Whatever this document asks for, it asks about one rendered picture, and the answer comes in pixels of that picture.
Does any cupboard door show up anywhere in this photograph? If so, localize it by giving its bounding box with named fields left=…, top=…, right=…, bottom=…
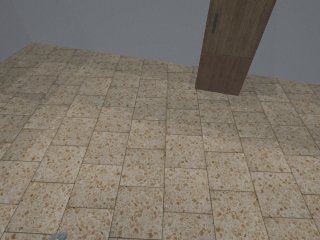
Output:
left=204, top=0, right=274, bottom=58

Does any handle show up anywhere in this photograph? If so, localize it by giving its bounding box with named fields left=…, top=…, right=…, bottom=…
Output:
left=211, top=11, right=219, bottom=34

